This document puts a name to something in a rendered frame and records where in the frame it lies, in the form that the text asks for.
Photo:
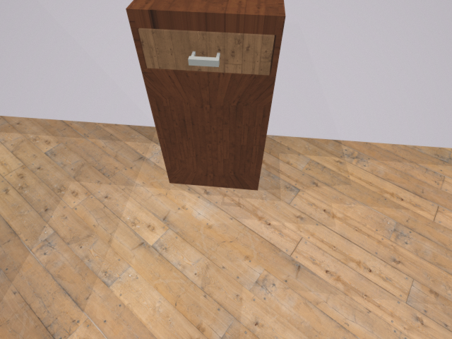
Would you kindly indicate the handle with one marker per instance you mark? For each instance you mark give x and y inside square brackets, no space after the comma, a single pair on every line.
[204,61]

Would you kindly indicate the drawer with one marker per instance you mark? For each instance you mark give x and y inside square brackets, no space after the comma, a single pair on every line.
[239,52]

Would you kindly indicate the cabinet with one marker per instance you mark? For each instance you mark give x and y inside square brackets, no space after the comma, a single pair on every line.
[211,126]

